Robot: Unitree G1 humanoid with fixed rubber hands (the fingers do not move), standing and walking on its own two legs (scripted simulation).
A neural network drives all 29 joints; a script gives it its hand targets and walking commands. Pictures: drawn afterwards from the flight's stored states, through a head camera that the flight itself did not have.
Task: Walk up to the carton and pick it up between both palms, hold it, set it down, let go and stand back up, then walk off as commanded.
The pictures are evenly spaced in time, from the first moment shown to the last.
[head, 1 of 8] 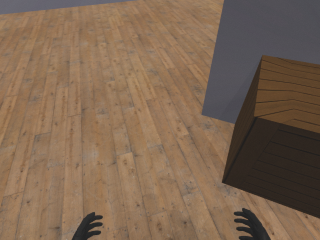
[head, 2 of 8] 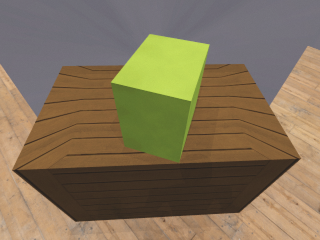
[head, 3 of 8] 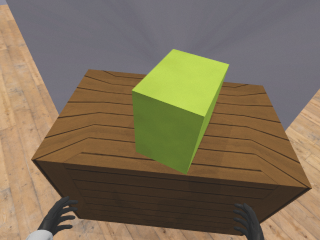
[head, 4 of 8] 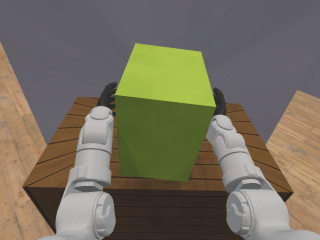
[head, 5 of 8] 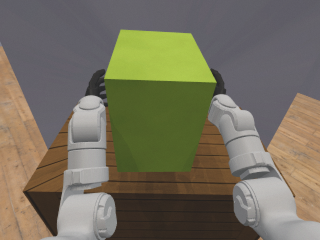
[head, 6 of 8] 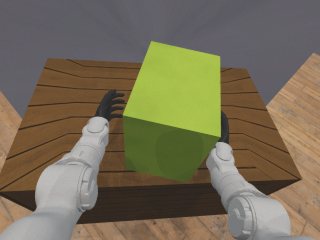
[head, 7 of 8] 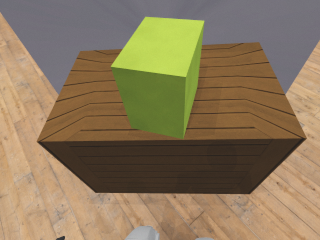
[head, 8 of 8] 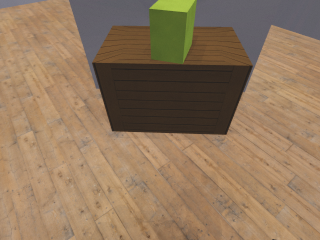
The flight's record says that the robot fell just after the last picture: no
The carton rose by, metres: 0.21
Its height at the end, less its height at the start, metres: +0.00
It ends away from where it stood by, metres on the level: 0.01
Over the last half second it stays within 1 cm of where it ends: yes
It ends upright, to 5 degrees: yes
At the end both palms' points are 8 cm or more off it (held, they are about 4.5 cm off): yes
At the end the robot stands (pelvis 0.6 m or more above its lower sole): yes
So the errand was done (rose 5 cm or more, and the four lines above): yes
